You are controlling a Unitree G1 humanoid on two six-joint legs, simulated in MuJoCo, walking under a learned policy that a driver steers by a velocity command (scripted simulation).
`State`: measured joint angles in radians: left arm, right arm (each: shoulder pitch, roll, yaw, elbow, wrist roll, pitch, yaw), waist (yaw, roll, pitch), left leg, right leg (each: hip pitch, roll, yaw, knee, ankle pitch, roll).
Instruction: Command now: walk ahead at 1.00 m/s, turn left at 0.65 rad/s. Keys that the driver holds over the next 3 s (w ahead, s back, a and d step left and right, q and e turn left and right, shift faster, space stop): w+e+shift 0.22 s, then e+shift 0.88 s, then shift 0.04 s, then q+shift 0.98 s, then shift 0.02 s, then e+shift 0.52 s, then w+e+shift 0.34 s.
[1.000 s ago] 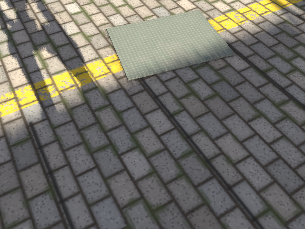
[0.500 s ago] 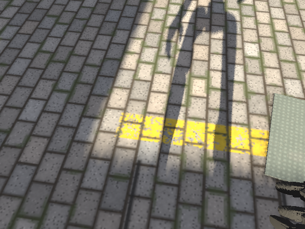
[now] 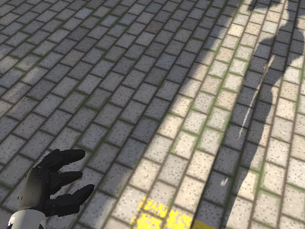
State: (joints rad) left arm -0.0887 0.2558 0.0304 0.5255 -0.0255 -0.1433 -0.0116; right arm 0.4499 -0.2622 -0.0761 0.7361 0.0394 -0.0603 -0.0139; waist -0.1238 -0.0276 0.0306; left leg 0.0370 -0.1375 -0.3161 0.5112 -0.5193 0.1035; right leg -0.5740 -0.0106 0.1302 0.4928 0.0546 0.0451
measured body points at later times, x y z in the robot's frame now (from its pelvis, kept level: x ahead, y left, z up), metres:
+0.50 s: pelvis +0.37 -0.03 +0.01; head +0.40 -0.03 +0.45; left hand +0.42 +0.25 -0.12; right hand +0.61 -0.27 -0.02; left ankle +0.49 +0.08 -0.72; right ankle +0.23 -0.14 -0.64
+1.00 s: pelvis +0.47 -0.09 +0.02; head +0.50 -0.15 +0.46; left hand +0.79 +0.02 -0.04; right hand +0.43 -0.42 -0.09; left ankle +0.58 +0.04 -0.65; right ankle +0.48 -0.19 -0.72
